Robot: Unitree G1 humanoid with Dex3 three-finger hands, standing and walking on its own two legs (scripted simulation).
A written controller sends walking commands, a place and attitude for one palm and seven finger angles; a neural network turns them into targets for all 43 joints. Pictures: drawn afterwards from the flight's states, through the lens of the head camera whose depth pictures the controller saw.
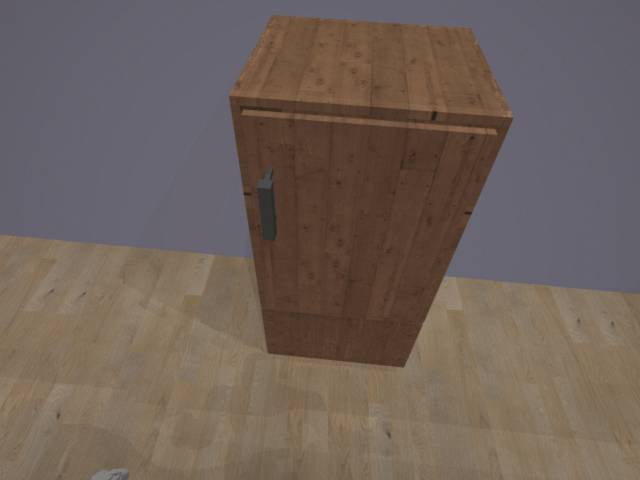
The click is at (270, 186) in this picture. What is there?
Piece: cupboard door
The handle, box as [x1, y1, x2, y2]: [257, 167, 276, 240]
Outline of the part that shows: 268,167 265,177 263,179 259,179 257,192 263,239 274,240 276,233 276,214 274,213 272,180 270,179 272,174 272,168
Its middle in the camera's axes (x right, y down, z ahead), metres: -0.10 -0.06 +0.74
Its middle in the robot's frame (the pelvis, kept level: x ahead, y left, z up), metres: +0.59 +0.13 -0.03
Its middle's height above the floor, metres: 0.74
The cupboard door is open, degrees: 0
